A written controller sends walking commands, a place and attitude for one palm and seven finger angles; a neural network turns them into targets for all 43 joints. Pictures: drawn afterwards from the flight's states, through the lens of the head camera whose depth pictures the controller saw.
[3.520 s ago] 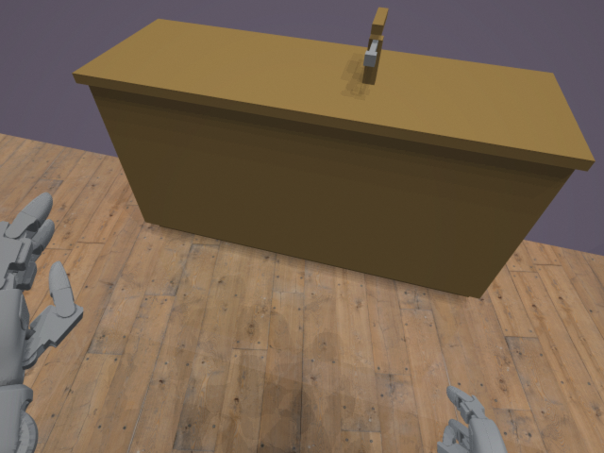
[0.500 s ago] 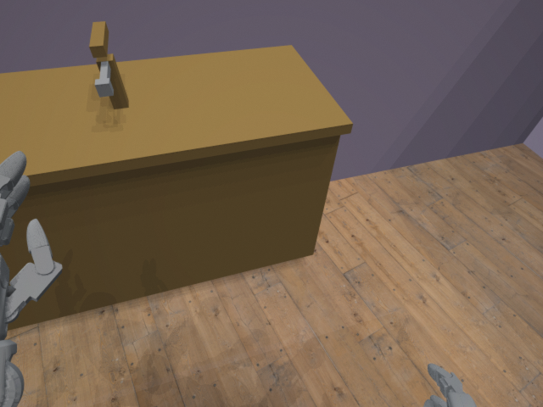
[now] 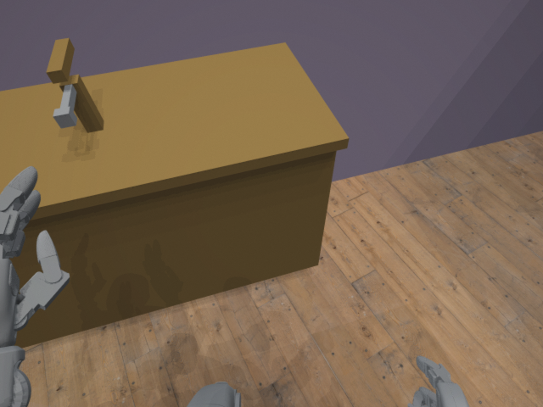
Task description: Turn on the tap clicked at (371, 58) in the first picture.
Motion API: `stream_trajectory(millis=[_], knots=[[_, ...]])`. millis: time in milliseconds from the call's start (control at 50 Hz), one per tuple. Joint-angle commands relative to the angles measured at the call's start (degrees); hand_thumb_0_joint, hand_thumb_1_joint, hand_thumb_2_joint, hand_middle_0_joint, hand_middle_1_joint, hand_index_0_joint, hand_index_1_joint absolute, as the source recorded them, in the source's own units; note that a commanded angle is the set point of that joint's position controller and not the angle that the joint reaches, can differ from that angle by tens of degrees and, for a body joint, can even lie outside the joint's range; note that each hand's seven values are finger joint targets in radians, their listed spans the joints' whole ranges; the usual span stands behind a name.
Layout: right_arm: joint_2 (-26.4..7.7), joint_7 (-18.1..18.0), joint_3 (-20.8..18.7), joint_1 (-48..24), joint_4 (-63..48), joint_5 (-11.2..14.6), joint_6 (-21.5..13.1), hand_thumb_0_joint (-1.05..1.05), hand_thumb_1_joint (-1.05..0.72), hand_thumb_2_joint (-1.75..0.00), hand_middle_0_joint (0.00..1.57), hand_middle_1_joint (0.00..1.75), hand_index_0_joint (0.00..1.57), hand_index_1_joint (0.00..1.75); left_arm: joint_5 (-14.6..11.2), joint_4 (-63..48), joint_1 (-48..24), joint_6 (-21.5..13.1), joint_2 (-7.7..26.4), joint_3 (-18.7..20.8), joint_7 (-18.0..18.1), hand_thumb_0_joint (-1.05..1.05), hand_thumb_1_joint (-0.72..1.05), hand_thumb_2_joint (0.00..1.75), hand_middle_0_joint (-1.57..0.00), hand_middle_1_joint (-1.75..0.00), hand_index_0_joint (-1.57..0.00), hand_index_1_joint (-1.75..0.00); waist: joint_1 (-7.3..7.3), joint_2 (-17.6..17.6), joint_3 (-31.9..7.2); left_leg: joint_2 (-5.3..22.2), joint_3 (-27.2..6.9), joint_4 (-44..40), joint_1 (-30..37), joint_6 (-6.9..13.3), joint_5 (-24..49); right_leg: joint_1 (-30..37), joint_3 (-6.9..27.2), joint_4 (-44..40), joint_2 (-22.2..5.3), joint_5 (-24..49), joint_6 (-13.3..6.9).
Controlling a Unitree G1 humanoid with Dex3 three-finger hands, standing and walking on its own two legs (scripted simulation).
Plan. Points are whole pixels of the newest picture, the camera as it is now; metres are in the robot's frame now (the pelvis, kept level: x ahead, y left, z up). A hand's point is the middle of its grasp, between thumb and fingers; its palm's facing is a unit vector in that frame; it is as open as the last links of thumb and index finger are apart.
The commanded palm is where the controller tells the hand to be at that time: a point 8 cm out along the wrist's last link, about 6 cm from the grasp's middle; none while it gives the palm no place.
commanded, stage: take the last steps up to it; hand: left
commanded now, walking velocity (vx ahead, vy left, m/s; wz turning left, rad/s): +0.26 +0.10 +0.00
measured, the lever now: (65, 117) +0.58 +0.43 +0.10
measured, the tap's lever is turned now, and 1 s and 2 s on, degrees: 0 0 0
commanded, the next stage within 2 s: come to a stop and stand still in 0.36 s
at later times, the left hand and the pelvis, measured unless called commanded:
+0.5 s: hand (106, 189) +0.33 +0.22 +0.18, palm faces +0.39 -0.79 -0.48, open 7.4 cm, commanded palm +0.28 +0.27 +0.18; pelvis +0.12 -0.01 -0.02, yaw -1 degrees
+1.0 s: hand (101, 181) +0.35 +0.24 +0.17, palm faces +0.36 -0.83 -0.43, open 7.4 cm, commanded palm +0.30 +0.28 +0.18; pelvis +0.12 +0.00 +0.00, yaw -2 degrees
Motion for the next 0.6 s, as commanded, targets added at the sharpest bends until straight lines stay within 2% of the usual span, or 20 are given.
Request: stream_trajectory(millis=[0, 20, 60, 100, 120, 140, 160, 180, 220, 260, 320, 360, 380, 400, 420, 440, 460, 500, 540, 580], knots=[[-2.5, -0.1, -1.5, -4.3, -12.0, -0.3, -3.8, 0.0, -0.9, -0.9, 0.2, 0.3, 0.2, 0.3, -1.0, -15.4, -0.4, -4.1, 12.6, 9.4, 2.8, 0.0, 0.9, 0.9, -0.2, -0.3, -0.2, -0.3, 1.44, -8.7, -10.5, -0.7, 4.5, -16.4, 2.1, 0.9, 1.8, 11.8, 11.8, -8.8, -13.4, 22.4, -5.6], [-2.6, 0.0, -1.7, -4.1, -12.4, -0.3, -3.9, 0.0, -0.9, -0.9, 0.2, 0.3, 0.2, 0.3, -1.0, -15.9, -0.5, -3.9, 12.5, 9.4, 3.1, 0.0, 0.9, 0.9, -0.2, -0.3, -0.2, -0.3, 1.68, -8.9, -10.6, -1.2, 5.3, -19.0, 3.4, 1.0, 1.9, 12.4, 12.4, -8.2, -13.4, 22.4, -5.7], [-3.1, -0.2, -2.1, -2.7, -12.6, 0.0, -4.1, 0.0, -0.9, -0.9, 0.2, 0.3, 0.2, 0.3, -1.1, -16.1, -1.3, -3.6, 12.1, 8.7, 3.4, 0.0, 0.9, 0.9, -0.2, -0.3, -0.2, -0.3, 0.59, -7.1, -10.8, -2.0, 6.0, -25.2, 9.2, 1.1, 5.1, 10.9, 11.4, -5.6, -12.7, 18.9, -4.6], [-4.0, -0.6, -2.7, -1.9, -12.7, 0.2, -3.9, 0.0, -0.9, -0.9, 0.2, 0.3, 0.2, 0.3, -1.1, -15.6, -3.3, -3.7, 12.2, 8.3, 3.4, 0.0, 0.9, 0.9, -0.2, -0.3, -0.2, -0.3, -0.38, -4.0, -10.5, -1.9, 5.7, -31.2, 18.6, 1.8, 9.2, 5.6, 9.0, 2.2, -9.3, 15.7, -1.9], [-5.2, -0.8, -3.1, -1.5, -12.9, 0.4, -3.8, 0.0, -0.9, -0.9, 0.2, 0.3, 0.2, 0.3, -1.3, -15.9, -4.5, -4.0, 12.2, 8.2, 3.3, 0.0, 0.9, 0.9, -0.2, -0.3, -0.2, -0.3, -1.12, 3.2, -11.1, 2.5, -1.0, -32.9, 25.0, 4.6, 11.3, -1.5, 7.2, 10.5, -6.1, 11.4, 0.2], [-6.2, -0.6, -3.3, -1.5, -13.0, 0.7, -3.8, 0.0, -0.9, -0.9, 0.2, 0.3, 0.2, 0.3, -1.6, -15.5, -5.4, -4.2, 11.9, 8.1, 3.2, 0.0, 0.9, 0.9, -0.2, -0.3, -0.2, -0.3, -1.01, 12.9, -12.1, 12.4, -15.9, -34.7, 31.2, 9.7, 20.0, -11.7, 3.1, 21.8, 0.3, -5.9, 2.9], [-5.3, -0.7, -2.8, -2.3, -13.3, 0.6, -4.2, 0.0, -0.9, -0.9, 0.2, 0.3, 0.2, 0.3, -1.7, -12.1, -4.6, -4.6, 11.8, 7.7, 2.6, 0.0, 0.9, 0.9, -0.2, -0.3, -0.2, -0.3, -0.55, 15.9, -10.8, 17.9, -25.9, -38.0, 30.8, 14.1, 21.6, -18.2, 5.5, 31.3, 2.4, -20.3, 3.1], [-4.6, -0.7, -2.1, -2.7, -12.3, 0.1, -4.4, 0.0, -0.9, -0.9, 0.2, 0.3, 0.2, 0.3, -1.4, -11.8, -4.8, -4.4, 13.7, 8.6, 2.3, 0.0, 0.9, 0.9, -0.2, -0.3, -0.2, -0.3, -0.66, 14.3, -9.5, 19.8, -28.0, -38.9, 28.2, 16.4, 18.8, -20.9, 8.1, 36.2, 0.4, -19.5, 3.1], [-4.7, -0.2, -2.7, -2.6, -11.3, 0.9, -4.7, 0.0, -0.9, -0.9, 0.2, 0.3, 0.2, 0.3, -1.3, -15.5, -4.2, -4.2, 12.4, 7.6, 1.8, 0.0, 0.9, 0.9, -0.2, -0.3, -0.2, -0.3, -0.43, 10.5, -8.4, 16.3, -18.6, -36.8, 26.8, 15.4, 19.3, -22.6, 8.4, 33.2, -1.4, -14.7, 3.6], [-4.8, 0.1, -2.6, -2.7, -11.4, 0.8, -5.3, 0.0, -0.9, -0.9, 0.2, 0.3, 0.2, 0.3, -1.5, -19.1, -1.8, -4.0, 12.3, 8.1, 1.7, 0.0, 0.9, 0.9, -0.2, -0.3, -0.2, -0.3, 0.18, 11.2, -9.7, 12.6, -10.0, -35.9, 22.7, 12.6, 21.5, -15.7, 5.6, 24.3, -1.1, -10.2, 3.8], [-4.4, 0.4, -1.7, -2.5, -11.3, 0.7, -6.1, 0.0, -0.9, -0.9, 0.2, 0.3, 0.2, 0.3, -1.9, -17.9, 0.9, -3.2, 11.7, 8.2, 1.9, 0.0, 0.9, 0.9, -0.2, -0.3, -0.2, -0.3, -0.13, 13.0, -9.8, 10.4, -4.3, -34.1, 17.5, 9.5, 20.5, -5.2, 1.0, 10.4, 1.9, -5.3, 4.1], [-4.4, -0.1, -1.3, -2.9, -11.2, 0.7, -5.8, 0.0, -0.9, -0.9, 0.2, 0.3, 0.2, 0.3, -1.5, -15.4, -0.8, -2.5, 12.2, 8.8, 2.1, 0.0, 0.9, 0.9, -0.2, -0.3, -0.2, -0.3, 0.17, 10.0, -10.0, 8.8, -1.4, -29.5, 13.8, 6.9, 12.5, 2.5, -0.2, 1.8, 2.6, -0.4, 4.0], [-3.9, -0.4, -1.3, -3.3, -11.1, 0.8, -5.5, 0.0, -0.9, -0.9, 0.2, 0.3, 0.2, 0.3, -1.3, -14.1, -2.2, -2.4, 12.2, 8.7, 2.1, 0.0, 0.9, 0.9, -0.2, -0.3, -0.2, -0.3, 0.14, 6.0, -9.6, 7.4, -0.4, -24.8, 10.1, 5.5, 6.8, 6.7, 2.7, -2.7, 0.7, 2.3, 3.3], [-3.1, -0.5, -1.1, -2.4, -10.9, 0.5, -4.9, 0.0, -0.9, -0.9, 0.2, 0.3, 0.2, 0.3, -0.8, -11.5, -3.0, -2.2, 13.9, 9.7, 2.3, 0.0, 0.9, 0.9, -0.2, -0.3, -0.2, -0.3, -0.3, -5.1, -9.8, 2.6, 2.6, -14.2, 2.7, 3.4, -1.8, 10.8, 16.0, -6.8, -7.2, 4.7, -0.4], [-2.4, -0.4, -0.8, -3.3, -11.6, 0.3, -5.0, 0.0, -0.9, -0.9, 0.2, 0.3, 0.2, 0.3, -1.4, -9.3, -3.8, -1.7, 14.8, 11.0, 2.3, 0.0, 0.9, 0.9, -0.2, -0.3, -0.2, -0.3, 0.3, -17.4, -8.3, -3.6, 4.1, -3.2, -5.5, 0.9, -12.1, 11.8, 32.9, -11.9, -17.0, 8.6, -5.2], [-4.2, 0.3, -2.0, -3.1, -11.0, 0.3, -5.0, 0.0, -0.9, -0.9, 0.2, 0.3, 0.2, 0.3, -2.0, -9.2, -5.4, -1.9, 13.8, 9.7, 1.8, 0.0, 0.9, 0.9, -0.2, -0.3, -0.2, -0.3, 0.4, -19.8, -7.4, -2.5, -1.9, 5.9, -6.4, 0.4, -11.6, 10.0, 36.5, -14.1, -20.3, 11.1, -7.1], [-3.4, 0.6, -1.1, -4.4, -10.7, 0.5, -4.9, 0.0, -0.9, -0.9, 0.2, 0.3, 0.2, 0.3, -2.0, -9.0, -6.5, -1.8, 14.2, 10.1, 1.7, 0.0, 0.9, 0.9, -0.2, -0.3, -0.2, -0.3, -0.17, -14.3, -6.3, -1.7, -4.8, 9.7, -7.1, -0.2, -10.0, 8.8, 34.7, -12.4, -20.4, 17.5, -8.1], [-2.2, 0.6, 0.3, -4.4, -9.5, 0.3, -3.9, 0.0, -0.9, -0.9, 0.2, 0.3, 0.2, 0.3, -1.5, -8.0, -3.2, -2.7, 12.5, 9.0, 1.6, 0.0, 0.9, 0.9, -0.2, -0.3, -0.2, -0.3, -0.47, -8.5, -7.2, -0.4, -4.7, 7.4, -3.8, -1.0, -6.6, 9.1, 20.3, -7.6, -16.4, 35.9, -6.1], [-2.3, 0.2, 0.3, -4.9, -10.3, 0.2, -3.4, 0.0, -0.9, -0.9, 0.2, 0.3, 0.2, 0.3, -1.1, -9.5, -3.1, -3.1, 11.1, 7.3, 1.8, 0.0, 0.9, 0.9, -0.2, -0.3, -0.2, -0.3, -0.76, -9.8, -9.0, -1.0, -2.2, -1.7, 1.6, -1.1, -4.5, 9.2, 12.5, -5.7, -14.0, 43.1, -3.8], [-2.1, -0.4, 0.0, -6.0, -11.8, -0.1, -3.5, 0.0, -0.9, -0.9, 0.2, 0.3, 0.2, 0.3, -1.0, -12.8, -1.8, -3.2, 12.2, 8.2, 2.4, 0.0, 0.9, 0.9, -0.2, -0.3, -0.2, -0.3, 0.44, -9.9, -11.1, -2.0, 0.2, -10.8, 4.8, -1.0, -3.5, 11.6, 11.1, -4.3, -13.3, 45.7, -3.6]])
